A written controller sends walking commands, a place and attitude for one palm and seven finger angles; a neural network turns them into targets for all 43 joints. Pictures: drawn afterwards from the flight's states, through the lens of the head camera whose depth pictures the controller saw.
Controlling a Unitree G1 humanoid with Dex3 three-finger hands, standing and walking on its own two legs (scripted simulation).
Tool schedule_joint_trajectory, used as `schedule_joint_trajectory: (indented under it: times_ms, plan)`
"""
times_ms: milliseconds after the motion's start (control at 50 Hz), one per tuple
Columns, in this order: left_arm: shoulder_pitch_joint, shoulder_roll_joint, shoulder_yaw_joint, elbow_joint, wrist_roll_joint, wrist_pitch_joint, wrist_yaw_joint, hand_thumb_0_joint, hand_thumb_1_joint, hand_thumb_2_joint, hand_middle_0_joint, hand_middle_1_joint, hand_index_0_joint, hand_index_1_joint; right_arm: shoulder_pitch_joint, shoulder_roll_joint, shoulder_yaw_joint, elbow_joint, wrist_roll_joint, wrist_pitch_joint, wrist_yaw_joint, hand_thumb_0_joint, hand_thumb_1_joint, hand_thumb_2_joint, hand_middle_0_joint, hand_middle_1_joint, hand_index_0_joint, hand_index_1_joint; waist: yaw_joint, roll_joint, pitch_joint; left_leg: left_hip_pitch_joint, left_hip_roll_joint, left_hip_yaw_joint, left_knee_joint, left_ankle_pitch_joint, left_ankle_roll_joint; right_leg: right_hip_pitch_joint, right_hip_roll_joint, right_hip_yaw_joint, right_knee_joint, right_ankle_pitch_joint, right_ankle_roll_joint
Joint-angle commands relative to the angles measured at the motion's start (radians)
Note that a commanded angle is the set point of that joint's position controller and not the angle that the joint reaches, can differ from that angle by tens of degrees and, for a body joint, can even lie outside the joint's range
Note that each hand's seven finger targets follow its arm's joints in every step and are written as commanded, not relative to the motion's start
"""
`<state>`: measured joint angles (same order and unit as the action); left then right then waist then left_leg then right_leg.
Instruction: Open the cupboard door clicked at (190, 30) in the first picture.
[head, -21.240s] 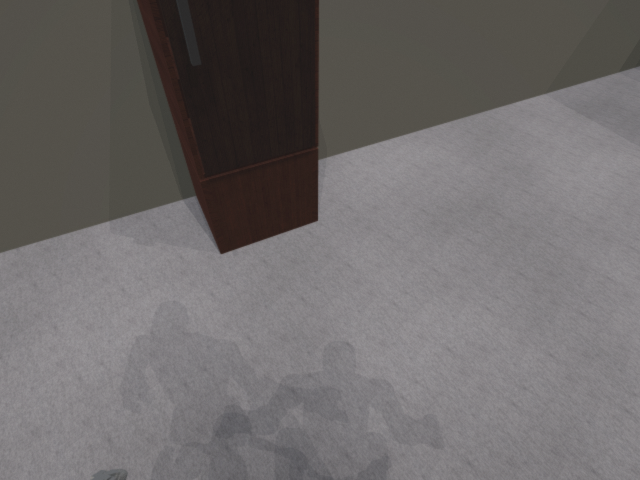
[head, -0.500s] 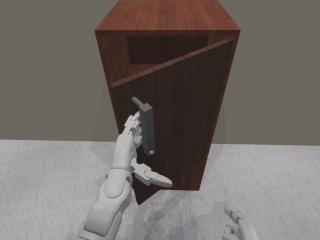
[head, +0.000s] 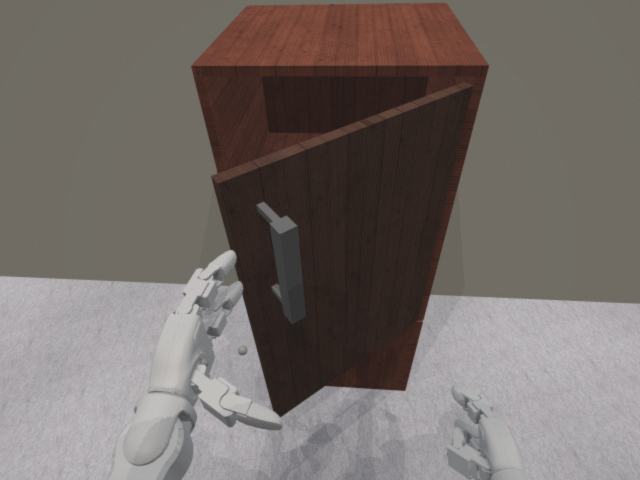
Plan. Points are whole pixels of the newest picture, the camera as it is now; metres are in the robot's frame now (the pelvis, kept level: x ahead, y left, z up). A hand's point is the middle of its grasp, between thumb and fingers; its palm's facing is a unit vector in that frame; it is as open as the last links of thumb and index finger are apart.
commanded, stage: slide the hand sideways off the handle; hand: left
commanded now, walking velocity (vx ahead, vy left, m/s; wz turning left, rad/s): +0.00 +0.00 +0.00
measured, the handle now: (280, 264) +0.34 +0.09 +0.13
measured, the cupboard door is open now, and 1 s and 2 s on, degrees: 40 40 40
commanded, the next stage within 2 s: draw the hand back to the body in 0.20 s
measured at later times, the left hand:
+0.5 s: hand (208, 363) +0.20 +0.14 +0.13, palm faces +0.00 -1.00 -0.06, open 16.3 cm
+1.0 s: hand (117, 366) +0.18 +0.22 +0.14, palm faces +0.27 -0.92 -0.28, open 15.0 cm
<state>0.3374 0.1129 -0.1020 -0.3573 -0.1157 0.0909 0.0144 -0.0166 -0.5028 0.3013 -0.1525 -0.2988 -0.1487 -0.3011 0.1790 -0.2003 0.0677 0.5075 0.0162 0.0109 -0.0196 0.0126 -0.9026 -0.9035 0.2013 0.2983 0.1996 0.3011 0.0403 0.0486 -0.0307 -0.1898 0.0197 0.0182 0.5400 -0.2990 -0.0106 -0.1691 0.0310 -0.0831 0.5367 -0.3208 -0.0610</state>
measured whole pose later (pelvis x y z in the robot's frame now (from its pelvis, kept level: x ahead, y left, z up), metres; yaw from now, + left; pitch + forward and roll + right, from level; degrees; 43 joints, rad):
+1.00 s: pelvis -0.01 +0.02 +0.01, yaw +0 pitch -4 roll -1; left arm 0.46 0.28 0.14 -0.42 -0.07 -0.05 0.07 -0.01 -0.26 0.41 -0.16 -0.30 -0.16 -0.30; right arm 0.19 -0.22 0.06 0.59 0.00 -0.16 -0.07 0.01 -0.90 -0.90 0.20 0.30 0.20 0.30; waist 0.06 0.05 0.02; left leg -0.15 0.01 0.02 0.48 -0.25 0.01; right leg -0.11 0.03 -0.08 0.44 -0.25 -0.04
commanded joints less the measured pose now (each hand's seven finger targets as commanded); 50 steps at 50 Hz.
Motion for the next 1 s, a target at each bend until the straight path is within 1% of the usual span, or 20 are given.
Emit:
schedule_joint_trajectory:
  times_ms: [0, 40, 140, 180, 240, 260, 320, 340, 360, 400, 440, 620, 680, 780, 800, 820, 840, 860, 940, 980]
  plan:
    - [-0.076, 0.066, 0.085, -0.271, -0.035, -0.094, -0.044, 0.0, -0.5, 0.3, -0.15, -0.3, -0.15, -0.3, -0.122, -0.085, -0.039, -0.175, 0.003, -0.087, -0.019, 0.0, -0.9, -0.9, 0.2, 0.3, 0.2, 0.3, -0.004, -0.092, -0.099, 0.033, -0.026, -0.013, -0.018, 0.222, 0.048, -0.007, -0.038, 0.07, -0.093, 0.362, 0.058]
    - [-0.062, 0.076, 0.09, -0.28, -0.046, -0.102, -0.066, 0.0, -0.5, 0.3, -0.15, -0.3, -0.15, -0.3, -0.115, -0.092, -0.041, -0.171, 0.005, -0.102, -0.022, 0.0, -0.9, -0.9, 0.2, 0.3, 0.2, 0.3, -0.006, -0.059, -0.082, 0.027, -0.027, -0.012, -0.012, 0.216, 0.046, -0.018, -0.041, 0.073, -0.094, 0.348, 0.057]
    - [-0.025, 0.094, 0.113, -0.285, -0.068, -0.128, -0.096, 0.0, -0.5, 0.3, -0.15, -0.3, -0.15, -0.3, -0.098, -0.101, -0.044, -0.168, 0.007, -0.153, -0.031, 0.0, -0.9, -0.9, 0.2, 0.3, 0.2, 0.3, -0.008, -0.069, -0.062, 0.002, -0.031, -0.021, 0.005, 0.179, 0.046, -0.05, -0.043, 0.08, -0.1, 0.276, 0.059]
    - [-0.073, 0.101, 0.122, -0.275, -0.076, -0.136, -0.102, 0.0, -0.5, 0.3, -0.15, -0.3, -0.15, -0.3, -0.095, -0.103, -0.045, -0.16, 0.009, -0.171, -0.038, 0.0, -0.9, -0.9, 0.2, 0.3, 0.2, 0.3, -0.019, -0.107, -0.049, -0.012, -0.031, -0.027, 0.01, 0.155, 0.047, -0.068, -0.046, 0.088, -0.11, 0.235, 0.066]
    - [-0.094, 0.102, 0.105, -0.279, -0.07, -0.146, -0.099, 0.0, -0.5, 0.3, -0.15, -0.3, -0.15, -0.3, -0.095, -0.106, -0.046, -0.151, 0.01, -0.198, -0.041, 0.0, -0.9, -0.9, 0.2, 0.3, 0.2, 0.3, -0.019, -0.065, -0.049, -0.009, -0.034, -0.027, 0.022, 0.135, 0.045, -0.09, -0.052, 0.101, -0.122, 0.168, 0.06]
    - [-0.109, 0.078, 0.084, -0.284, -0.068, -0.148, -0.096, 0.0, -0.5, 0.3, -0.15, -0.3, -0.15, -0.3, -0.096, -0.101, -0.045, -0.154, 0.011, -0.206, -0.041, 0.0, -0.9, -0.9, 0.2, 0.3, 0.2, 0.3, -0.018, -0.057, -0.057, -0.006, -0.035, -0.028, 0.015, 0.127, 0.046, -0.093, -0.051, 0.091, -0.117, 0.147, 0.058]
    - [-0.08, 0.131, 0.148, -0.259, -0.065, -0.139, -0.083, 0.0, -0.5, 0.3, -0.15, -0.3, -0.15, -0.3, -0.091, -0.105, -0.045, -0.147, 0.009, -0.215, -0.044, 0.0, -0.9, -0.9, 0.2, 0.3, 0.2, 0.3, 0.001, -0.088, -0.072, -0.025, -0.035, -0.028, 0.01, 0.123, 0.044, -0.069, -0.052, 0.1, -0.117, 0.137, 0.059]
    - [-0.076, 0.153, 0.164, -0.255, -0.063, -0.136, -0.079, 0.0, -0.5, 0.3, -0.15, -0.3, -0.15, -0.3, -0.095, -0.108, -0.045, -0.141, 0.009, -0.215, -0.044, 0.0, -0.9, -0.9, 0.2, 0.3, 0.2, 0.3, 0.008, -0.064, -0.069, -0.027, -0.035, -0.027, 0.008, 0.123, 0.043, -0.062, -0.054, 0.103, -0.12, 0.125, 0.054]
    - [-0.086, 0.133, 0.153, -0.268, -0.062, -0.134, -0.078, 0.0, -0.5, 0.3, -0.15, -0.3, -0.15, -0.3, -0.103, -0.1, -0.04, -0.148, 0.01, -0.218, -0.043, 0.0, -0.9, -0.9, 0.2, 0.3, 0.2, 0.3, 0.009, -0.052, -0.066, -0.023, -0.035, -0.027, -0.002, 0.123, 0.044, -0.064, -0.053, 0.093, -0.115, 0.128, 0.053]
    - [-0.067, 0.152, 0.194, -0.254, -0.076, -0.122, -0.077, 0.0, -0.5, 0.3, -0.15, -0.3, -0.15, -0.3, -0.102, -0.102, -0.039, -0.145, 0.011, -0.219, -0.044, 0.0, -0.9, -0.9, 0.2, 0.3, 0.2, 0.3, 0.016, -0.084, -0.066, -0.029, -0.034, -0.026, -0.008, 0.127, 0.043, -0.05, -0.048, 0.089, -0.116, 0.14, 0.055]
    - [-0.054, 0.155, 0.202, -0.253, -0.085, -0.112, -0.086, 0.0, -0.5, 0.3, -0.15, -0.3, -0.15, -0.3, -0.108, -0.105, -0.039, -0.141, 0.012, -0.22, -0.044, 0.0, -0.9, -0.9, 0.2, 0.3, 0.2, 0.3, 0.021, -0.071, -0.058, -0.022, -0.03, -0.027, -0.013, 0.137, 0.042, -0.046, -0.045, 0.08, -0.118, 0.152, 0.051]
    - [-0.058, 0.172, 0.235, -0.307, -0.127, -0.088, -0.145, 0.0, -0.5, 0.3, -0.15, -0.3, -0.15, -0.3, -0.101, -0.117, -0.039, -0.136, 0.023, -0.246, -0.054, 0.0, -0.9, -0.9, 0.2, 0.3, 0.2, 0.3, 0.009, -0.049, -0.053, 0.002, -0.028, -0.034, -0.032, 0.137, 0.042, -0.069, -0.027, 0.046, -0.109, 0.162, 0.052]
    - [-0.061, 0.209, 0.274, -0.309, -0.132, -0.082, -0.15, 0.0, -0.5, 0.3, -0.15, -0.3, -0.15, -0.3, -0.098, -0.121, -0.038, -0.129, 0.024, -0.254, -0.06, 0.0, -0.9, -0.9, 0.2, 0.3, 0.2, 0.3, 0.012, -0.037, -0.051, 0.004, -0.029, -0.042, -0.037, 0.132, 0.041, -0.065, -0.027, 0.043, -0.111, 0.148, 0.048]
    - [-0.077, 0.231, 0.313, -0.288, -0.154, -0.065, -0.175, 0.0, -0.325, 0.375, -0.156, -0.3, -0.156, -0.3, -0.106, -0.124, -0.033, -0.117, 0.027, -0.259, -0.069, 0.0, -0.9, -0.9, 0.2, 0.3, 0.2, 0.3, 0.013, -0.04, -0.032, 0.004, -0.029, -0.05, -0.049, 0.112, 0.04, -0.068, -0.024, 0.036, -0.124, 0.118, 0.047]
    - [-0.119, 0.345, 0.327, -0.377, -0.018, -0.142, -0.049, 0.0, -0.29, 0.39, -0.158, -0.3, -0.158, -0.3, -0.128, -0.112, -0.038, -0.111, -0.001, -0.254, -0.08, 0.0, -0.9, -0.9, 0.2, 0.3, 0.2, 0.3, 0.023, -0.042, 0.019, -0.001, -0.025, -0.04, -0.074, 0.103, 0.043, -0.06, -0.041, 0.079, -0.189, 0.101, 0.043]
    - [-0.016, 0.283, 0.317, -0.299, -0.007, -0.158, 0.001, 0.0, -0.255, 0.405, -0.159, -0.3, -0.159, -0.3, -0.112, -0.105, -0.037, -0.094, -0.014, -0.251, -0.082, 0.0, -0.9, -0.9, 0.2, 0.3, 0.2, 0.3, 0.016, -0.057, 0.042, 0.009, -0.024, -0.035, -0.078, 0.105, 0.04, -0.06, -0.049, 0.08, -0.208, 0.093, 0.042]
    - [0.004, 0.292, 0.316, -0.303, 0.013, -0.173, 0.028, 0.0, -0.22, 0.42, -0.16, -0.3, -0.16, -0.3, -0.111, -0.115, -0.042, -0.083, -0.016, -0.243, -0.077, 0.0, -0.9, -0.9, 0.2, 0.3, 0.2, 0.3, 0.022, -0.06, 0.033, 0.024, -0.02, -0.037, -0.086, 0.115, 0.04, -0.043, -0.048, 0.081, -0.217, 0.101, 0.039]
    - [0.027, 0.256, 0.292, -0.28, 0.022, -0.185, 0.042, 0.0, -0.185, 0.435, -0.161, -0.3, -0.161, -0.3, -0.111, -0.105, -0.038, -0.079, -0.019, -0.234, -0.072, 0.0, -0.9, -0.9, 0.2, 0.3, 0.2, 0.3, 0.014, -0.043, 0.038, 0.039, -0.015, -0.032, -0.103, 0.12, 0.039, -0.034, -0.049, 0.075, -0.216, 0.105, 0.042]
    - [0.012, 0.296, 0.321, -0.271, 0.053, -0.226, 0.087, 0.0, -0.045, 0.495, -0.166, -0.3, -0.166, -0.3, -0.117, -0.116, -0.048, -0.063, -0.023, -0.211, -0.065, 0.0, -0.9, -0.9, 0.2, 0.3, 0.2, 0.3, 0.013, 0.022, 0.027, 0.075, -0.009, -0.029, -0.147, 0.127, 0.037, 0.011, -0.046, 0.073, -0.237, 0.106, 0.037]
    - [-0.002, 0.291, 0.321, -0.281, 0.062, -0.241, 0.097, 0.0, 0.025, 0.525, -0.169, -0.3, -0.169, -0.3, -0.12, -0.115, -0.051, -0.063, -0.025, -0.203, -0.065, 0.0, -0.9, -0.9, 0.2, 0.3, 0.2, 0.3, 0.011, 0.01, 0.004, 0.096, -0.007, -0.032, -0.166, 0.145, 0.038, 0.033, -0.044, 0.066, -0.235, 0.119, 0.038]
